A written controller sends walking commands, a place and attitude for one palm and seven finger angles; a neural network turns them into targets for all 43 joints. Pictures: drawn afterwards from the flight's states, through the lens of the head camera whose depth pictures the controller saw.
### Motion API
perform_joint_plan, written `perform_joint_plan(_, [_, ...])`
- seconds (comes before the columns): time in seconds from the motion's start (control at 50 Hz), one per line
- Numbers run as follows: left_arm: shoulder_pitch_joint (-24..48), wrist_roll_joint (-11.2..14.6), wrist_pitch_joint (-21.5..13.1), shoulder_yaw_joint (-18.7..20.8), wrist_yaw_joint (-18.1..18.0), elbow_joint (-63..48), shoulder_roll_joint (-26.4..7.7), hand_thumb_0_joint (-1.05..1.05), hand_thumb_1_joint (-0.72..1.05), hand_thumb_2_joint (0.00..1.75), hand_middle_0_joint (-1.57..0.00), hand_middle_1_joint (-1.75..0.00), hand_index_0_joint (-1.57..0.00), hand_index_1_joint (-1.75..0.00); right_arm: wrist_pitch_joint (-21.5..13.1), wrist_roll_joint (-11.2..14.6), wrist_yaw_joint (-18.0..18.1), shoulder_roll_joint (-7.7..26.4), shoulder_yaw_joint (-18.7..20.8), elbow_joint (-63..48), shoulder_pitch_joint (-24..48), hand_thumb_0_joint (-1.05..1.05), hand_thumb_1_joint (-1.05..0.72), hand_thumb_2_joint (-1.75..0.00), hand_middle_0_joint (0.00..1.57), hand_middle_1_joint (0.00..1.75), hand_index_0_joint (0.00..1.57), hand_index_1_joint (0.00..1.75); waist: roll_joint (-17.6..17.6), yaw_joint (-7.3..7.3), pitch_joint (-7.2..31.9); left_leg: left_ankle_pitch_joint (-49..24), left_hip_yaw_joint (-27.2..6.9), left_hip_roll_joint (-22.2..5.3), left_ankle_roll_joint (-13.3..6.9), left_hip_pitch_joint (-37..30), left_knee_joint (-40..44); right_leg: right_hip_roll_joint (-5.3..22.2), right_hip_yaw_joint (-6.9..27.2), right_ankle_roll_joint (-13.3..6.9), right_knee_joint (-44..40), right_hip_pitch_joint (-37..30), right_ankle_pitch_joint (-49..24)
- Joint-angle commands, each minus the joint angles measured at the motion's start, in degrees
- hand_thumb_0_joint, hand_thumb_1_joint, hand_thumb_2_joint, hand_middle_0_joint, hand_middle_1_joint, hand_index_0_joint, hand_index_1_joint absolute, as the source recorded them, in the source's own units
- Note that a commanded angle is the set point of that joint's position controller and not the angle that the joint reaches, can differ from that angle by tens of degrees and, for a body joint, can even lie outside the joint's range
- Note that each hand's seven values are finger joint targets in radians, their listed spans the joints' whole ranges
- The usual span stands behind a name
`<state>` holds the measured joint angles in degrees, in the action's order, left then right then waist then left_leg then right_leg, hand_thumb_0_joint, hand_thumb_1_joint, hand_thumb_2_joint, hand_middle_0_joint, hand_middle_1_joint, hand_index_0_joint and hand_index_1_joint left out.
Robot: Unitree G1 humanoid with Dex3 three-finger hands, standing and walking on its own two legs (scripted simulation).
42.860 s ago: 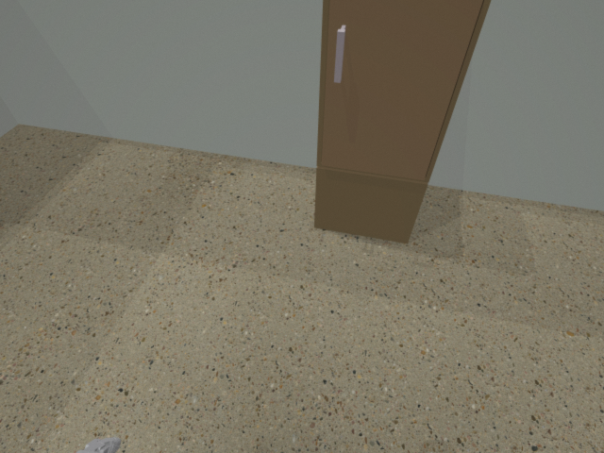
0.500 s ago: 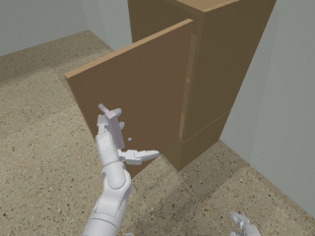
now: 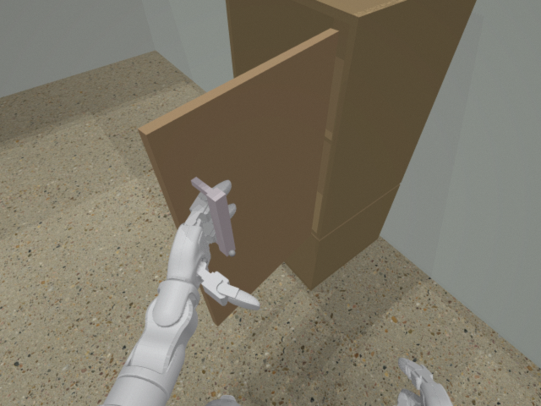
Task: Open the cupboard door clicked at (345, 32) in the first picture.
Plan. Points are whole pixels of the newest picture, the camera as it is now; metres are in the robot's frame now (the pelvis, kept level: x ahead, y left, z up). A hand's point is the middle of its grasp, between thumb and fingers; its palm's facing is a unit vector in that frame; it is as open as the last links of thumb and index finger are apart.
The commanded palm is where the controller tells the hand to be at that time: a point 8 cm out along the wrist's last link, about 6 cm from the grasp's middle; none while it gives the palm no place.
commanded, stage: slide the hand sideways off the handle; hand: left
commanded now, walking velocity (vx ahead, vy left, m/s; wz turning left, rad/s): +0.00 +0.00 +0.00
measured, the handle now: (213, 218) +0.38 +0.11 +0.08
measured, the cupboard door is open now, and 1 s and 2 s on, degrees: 100 99 99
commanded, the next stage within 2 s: draw the hand back to the body in 0.96 s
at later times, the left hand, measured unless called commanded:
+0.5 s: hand (212, 276) +0.28 +0.10 +0.07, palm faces -0.04 -1.00 -0.01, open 16.3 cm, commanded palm +0.26 +0.16 +0.07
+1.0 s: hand (166, 311) +0.23 +0.15 +0.07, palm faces +0.00 -1.00 -0.04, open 16.3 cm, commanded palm +0.22 +0.20 +0.07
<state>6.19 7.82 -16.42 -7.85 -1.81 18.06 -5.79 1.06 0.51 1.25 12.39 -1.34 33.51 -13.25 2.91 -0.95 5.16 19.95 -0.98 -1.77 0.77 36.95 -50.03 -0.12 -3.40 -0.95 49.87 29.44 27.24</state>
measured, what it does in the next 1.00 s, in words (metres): stands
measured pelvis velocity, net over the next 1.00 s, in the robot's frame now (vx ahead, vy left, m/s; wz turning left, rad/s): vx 0.02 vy -0.02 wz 0.01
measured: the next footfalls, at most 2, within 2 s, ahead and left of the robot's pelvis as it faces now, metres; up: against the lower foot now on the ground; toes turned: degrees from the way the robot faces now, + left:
none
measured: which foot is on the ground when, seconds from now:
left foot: down 0.00-1.00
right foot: down 0.00-1.00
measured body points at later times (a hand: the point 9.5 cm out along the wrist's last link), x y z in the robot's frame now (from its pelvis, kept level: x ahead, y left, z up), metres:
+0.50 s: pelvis +0.01 -0.01 +0.00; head +0.03 -0.03 +0.45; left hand +0.28 +0.15 +0.07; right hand +0.17 -0.24 -0.09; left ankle +0.05 +0.13 -0.69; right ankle -0.02 -0.11 -0.69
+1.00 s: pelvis +0.02 -0.02 -0.01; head +0.04 -0.03 +0.44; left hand +0.22 +0.20 +0.07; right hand +0.19 -0.25 -0.09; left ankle +0.06 +0.13 -0.69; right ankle -0.02 -0.11 -0.69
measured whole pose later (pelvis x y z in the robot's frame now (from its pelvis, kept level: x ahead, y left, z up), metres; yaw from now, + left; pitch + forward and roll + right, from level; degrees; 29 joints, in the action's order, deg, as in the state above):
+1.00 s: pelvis +0.02 -0.02 -0.01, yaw +0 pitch +9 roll +0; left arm -23.5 15.0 -19.0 5.6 11.8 -4.8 -11.3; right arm -4.3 1.3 3.0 14.1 -0.7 29.0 -14.2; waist 2.6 0.3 6.8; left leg 22.6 -2.0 -2.3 2.2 39.2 -53.0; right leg -0.8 -4.2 -2.2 53.3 31.6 30.5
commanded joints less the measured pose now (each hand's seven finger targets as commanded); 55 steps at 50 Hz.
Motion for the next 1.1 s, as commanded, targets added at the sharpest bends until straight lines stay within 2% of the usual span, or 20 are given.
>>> perform_joint_plan(0.0, [13.2,0.2,-4.1,2.3,-1.9,-13.5,3.0,0.0,-0.5,0.3,-0.15,-0.3,-0.15,-0.3,-4.1,-0.2,-0.7,5.8,2.5,-9.3,4.1,0.0,-0.9,-0.9,0.2,0.3,0.2,0.3,-5.2,0.17,12.4,-4.2,-0.5,1.6,-1.5,-14.1,7.4,-1.4,0.1,-0.2,-9.2,2.9,-11.2])
perform_joint_plan(0.02, [10.7,-1.2,-4.4,3.6,-2.6,-13.8,0.9,0.0,-0.5,0.3,-0.15,-0.3,-0.15,-0.3,-4.1,-0.4,-1.2,6.1,2.7,-9.6,3.6,0.0,-0.9,-0.9,0.2,0.3,0.2,0.3,-5.4,0.92,13.2,-5.1,-0.4,1.5,-1.5,-13.8,7.3,-1.3,0.3,-0.3,-8.7,2.1,-11.6])
perform_joint_plan(0.04, [8.6,-2.2,-4.5,2.4,-2.8,-14.2,1.8,0.0,-0.5,0.3,-0.15,-0.3,-0.15,-0.3,-4.1,-0.5,-1.6,5.8,2.7,-10.3,3.7,0.0,-0.9,-0.9,0.2,0.3,0.2,0.3,-5.3,0.85,12.5,-5.2,0.0,1.6,-1.6,-13.3,7.2,-1.1,0.4,-0.2,-8.7,2.1,-12.1])
perform_joint_plan(0.06, [8.2,-2.8,-4.8,3.1,-3.0,-15.3,0.7,0.0,-0.5,0.3,-0.15,-0.3,-0.15,-0.3,-3.9,-0.6,-1.8,5.9,2.8,-10.6,3.7,0.0,-0.9,-0.9,0.2,0.3,0.2,0.3,-5.4,0.9,12.5,-5.1,0.2,1.6,-1.6,-12.8,7.0,-1.1,0.6,-0.2,-8.5,2.0,-12.2])
perform_joint_plan(0.12, [6.6,-3.9,-5.1,3.5,-3.0,-17.3,-1.0,0.0,-0.5,0.3,-0.15,-0.3,-0.15,-0.3,-3.5,-0.6,-2.0,6.1,3.0,-11.4,3.9,0.0,-0.9,-0.9,0.2,0.3,0.2,0.3,-5.3,0.67,11.2,-3.8,0.5,1.3,-1.8,-12.0,6.9,-1.2,1.1,-0.2,-8.8,2.5,-10.7])
perform_joint_plan(0.14, [6.6,-3.8,-5.1,2.4,-2.7,-18.6,0.1,0.0,-0.5,0.3,-0.15,-0.3,-0.15,-0.3,-3.5,-0.5,-1.9,5.9,2.9,-11.8,4.4,0.0,-0.9,-0.9,0.2,0.3,0.2,0.3,-4.7,0.45,11.2,-3.3,0.6,1.4,-1.8,-12.1,7.0,-1.1,1.2,-0.2,-8.8,2.5,-10.3])
perform_joint_plan(0.16, [6.2,-3.6,-5.0,2.2,-2.5,-19.1,0.3,0.0,-0.5,0.3,-0.15,-0.3,-0.15,-0.3,-3.5,-0.4,-1.8,5.8,2.7,-12.0,4.6,0.0,-0.9,-0.9,0.2,0.3,0.2,0.3,-3.2,0.45,10.1,-2.6,0.6,1.4,-1.7,-12.0,7.2,-1.2,1.2,-0.3,-8.9,3.0,-9.7])
perform_joint_plan(0.22, [5.0,-2.5,-4.6,4.9,-2.1,-21.0,-2.3,0.0,-0.5,0.3,-0.15,-0.3,-0.15,-0.3,-3.5,-0.4,-1.1,6.0,2.7,-11.9,4.7,0.0,-0.9,-0.9,0.2,0.3,0.2,0.3,-5.0,0.48,10.7,-2.4,0.8,1.4,-1.9,-11.8,7.0,-1.3,1.7,0.0,-9.7,2.1,-9.2])
perform_joint_plan(0.26, [3.4,-1.5,-4.8,6.2,-1.6,-22.5,-3.0,0.0,-0.5,0.3,-0.15,-0.3,-0.15,-0.3,-3.8,-0.3,-0.7,5.7,2.6,-11.8,5.1,0.0,-0.9,-0.9,0.2,0.3,0.2,0.3,-3.4,0.85,11.5,-3.8,1.0,1.6,-1.9,-12.2,6.8,-1.2,1.9,-0.1,-9.5,1.2,-11.2])
perform_joint_plan(0.34, [-2.7,-0.1,-5.3,5.9,0.4,-24.7,-2.3,0.0,-0.5,0.3,-0.15,-0.3,-0.15,-0.3,-4.7,-0.1,-0.6,5.6,2.6,-11.9,5.0,0.0,-0.9,-0.9,0.2,0.3,0.2,0.3,-3.7,0.71,11.5,-6.0,1.2,1.7,-1.9,-12.3,6.0,-1.2,1.7,0.2,-8.9,0.6,-14.7])
perform_joint_plan(0.52, [-9.2,1.4,-4.7,10.1,4.1,-28.4,-6.7,0.0,-0.5,0.3,-0.15,-0.3,-0.15,-0.3,-5.7,0.0,0.3,6.1,2.8,-12.3,4.2,0.0,-0.9,-0.9,0.2,0.3,0.2,0.3,-5.3,0.33,10.4,-7.6,1.2,2.0,-2.1,-10.7,4.5,-1.0,2.6,0.8,-8.6,0.1,-18.6])
perform_joint_plan(0.66, [-19.1,4.6,-4.9,15.0,7.8,-31.4,-9.2,0.0,-0.5,0.3,-0.15,-0.3,-0.15,-0.3,-6.3,0.2,0.9,6.0,3.0,-13.0,4.0,0.0,-0.9,-0.9,0.2,0.3,0.2,0.3,-4.5,1.53,11.7,-10.5,1.3,2.4,-1.9,-9.8,3.4,-0.2,3.4,1.7,-7.6,-2.8,-27.5])
perform_joint_plan(0.72, [-22.1,5.3,-5.2,15.3,9.1,-33.0,-9.4,0.0,-0.5,0.3,-0.15,-0.3,-0.15,-0.3,-6.5,0.3,1.0,6.2,3.0,-13.4,3.5,0.0,-0.9,-0.9,0.2,0.3,0.2,0.3,-5.4,1.04,10.8,-10.8,1.2,2.4,-1.9,-9.4,3.0,-0.3,3.4,2.0,-7.4,-2.5,-28.4])
perform_joint_plan(0.74, [-23.0,5.7,-5.3,15.0,9.6,-33.9,-8.9,0.0,-0.5,0.3,-0.15,-0.3,-0.15,-0.3,-6.7,0.3,1.0,6.2,2.9,-13.8,3.7,0.0,-0.9,-0.9,0.2,0.3,0.2,0.3,-4.5,1.1,10.7,-10.3,1.1,2.6,-1.9,-8.9,2.8,0.0,3.5,2.1,-7.3,-2.5,-28.7])
perform_joint_plan(0.82, [-21.9,6.3,-6.2,15.1,11.4,-35.2,-10.0,0.0,-0.5,0.3,-0.15,-0.3,-0.15,-0.3,-7.4,0.4,1.6,6.7,3.1,-13.5,2.9,0.0,-0.9,-0.9,0.2,0.3,0.2,0.3,-4.2,-0.32,9.7,-9.2,0.7,2.4,-2.0,-8.4,1.5,-0.3,3.8,2.1,-7.1,0.3,-25.6])
perform_joint_plan(0.86, [-23.2,7.0,-6.6,16.1,12.4,-35.6,-10.9,0.0,-0.5,0.3,-0.15,-0.3,-0.15,-0.3,-8.0,0.5,1.9,6.9,3.2,-13.5,2.8,0.0,-0.9,-0.9,0.2,0.3,0.2,0.3,-3.3,0.05,10.5,-8.8,0.5,2.4,-1.9,-8.0,1.2,-0.2,3.9,2.0,-6.7,0.4,-24.9])
perform_joint_plan(0.92, [-24.9,8.1,-6.4,16.6,14.2,-35.2,-11.4,0.0,-0.5,0.3,-0.15,-0.3,-0.15,-0.3,-8.4,0.5,2.3,7.2,3.1,-13.6,2.5,0.0,-0.9,-0.9,0.2,0.3,0.2,0.3,-5.0,0.0,10.2,-8.7,0.2,2.4,-2.0,-6.8,0.5,0.0,4.3,2.3,-6.7,0.4,-25.2])
perform_joint_plan(1.0, [-19.8,8.5,-6.1,15.5,14.7,-35.0,-10.8,0.0,-0.5,0.3,-0.15,-0.3,-0.15,-0.3,-9.4,0.8,2.8,7.4,3.0,-13.3,3.0,0.0,-0.9,-0.9,0.2,0.3,0.2,0.3,-3.0,-0.47,8.9,-5.6,-0.2,2.3,-2.0,-6.1,0.3,-0.4,4.0,1.6,-6.9,3.9,-16.9])
perform_joint_plan(1.04, [-20.0,8.7,-5.7,16.5,14.3,-33.8,-11.6,0.0,-0.5,0.3,-0.15,-0.3,-0.15,-0.3,-9.9,0.7,2.9,7.4,3.0,-13.2,3.1,0.0,-0.9,-0.9,0.2,0.3,0.2,0.3,-3.9,0.0,8.8,-4.8,-0.5,2.2,-1.9,-5.4,0.3,-0.3,4.4,1.5,-7.3,3.6,-14.7])
perform_joint_plan(1.08, [-21.2,8.6,-5.3,18.6,13.8,-36.8,-13.7,0.0,-0.5,0.3,-0.15,-0.3,-0.15,-0.3,-10.0,0.9,2.9,7.3,3.0,-13.7,3.1,0.0,-0.9,-0.9,0.2,0.3,0.2,0.3,-0.9,1.5,11.4,-6.2,-0.3,2.1,-2.0,-7.4,1.7,-0.7,3.6,0.9,-7.0,1.8,-15.0])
